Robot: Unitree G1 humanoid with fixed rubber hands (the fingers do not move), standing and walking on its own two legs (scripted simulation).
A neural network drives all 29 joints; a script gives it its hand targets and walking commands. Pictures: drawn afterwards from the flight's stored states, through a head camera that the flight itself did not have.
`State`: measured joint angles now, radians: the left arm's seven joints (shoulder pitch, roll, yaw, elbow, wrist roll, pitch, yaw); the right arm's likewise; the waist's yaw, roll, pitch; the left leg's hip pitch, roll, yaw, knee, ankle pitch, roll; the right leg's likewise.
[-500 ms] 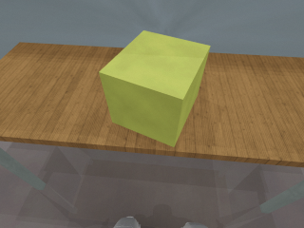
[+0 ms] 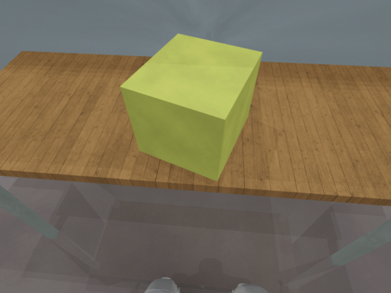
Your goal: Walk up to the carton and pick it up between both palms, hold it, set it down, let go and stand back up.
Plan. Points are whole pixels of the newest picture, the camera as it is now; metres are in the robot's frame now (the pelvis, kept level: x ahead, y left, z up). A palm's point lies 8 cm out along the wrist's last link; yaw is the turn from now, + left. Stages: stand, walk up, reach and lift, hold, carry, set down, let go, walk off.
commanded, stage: walk up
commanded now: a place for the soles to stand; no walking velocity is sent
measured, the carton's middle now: (196, 104) +0.53 +0.05 +0.07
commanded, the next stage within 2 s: reach and lift in 1.86 s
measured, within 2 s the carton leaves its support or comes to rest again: neither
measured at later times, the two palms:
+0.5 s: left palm out of the picture +0.09 +0.33 -0.11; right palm out of the picture +0.10 -0.30 -0.09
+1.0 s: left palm out of the picture +0.11 +0.34 -0.10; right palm out of the picture +0.14 -0.29 -0.08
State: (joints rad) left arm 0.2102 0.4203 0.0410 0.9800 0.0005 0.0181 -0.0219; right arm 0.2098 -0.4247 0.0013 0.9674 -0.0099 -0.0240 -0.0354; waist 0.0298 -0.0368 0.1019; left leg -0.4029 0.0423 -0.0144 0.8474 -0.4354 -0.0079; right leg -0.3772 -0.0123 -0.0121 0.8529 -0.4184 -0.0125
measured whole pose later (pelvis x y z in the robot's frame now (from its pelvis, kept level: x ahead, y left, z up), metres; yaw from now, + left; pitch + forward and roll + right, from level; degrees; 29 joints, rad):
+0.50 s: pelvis +0.03 +0.01 +0.01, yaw +0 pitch -1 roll +0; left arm 0.21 0.42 0.04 0.96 0.00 -0.03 -0.02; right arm 0.21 -0.41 0.00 0.97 -0.02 -0.05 -0.01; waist 0.03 -0.04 0.10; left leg -0.37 0.03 -0.01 0.78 -0.38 -0.01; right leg -0.37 -0.02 0.00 0.78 -0.39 -0.01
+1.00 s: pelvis +0.06 +0.02 +0.01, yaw +0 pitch -2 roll -1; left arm 0.22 0.41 0.04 0.97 0.00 -0.04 -0.01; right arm 0.18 -0.40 0.00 0.97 -0.02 -0.03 -0.01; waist 0.03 -0.02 0.09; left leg -0.39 0.03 -0.01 0.85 -0.51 0.00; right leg -0.34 -0.02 0.00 0.73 -0.36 0.00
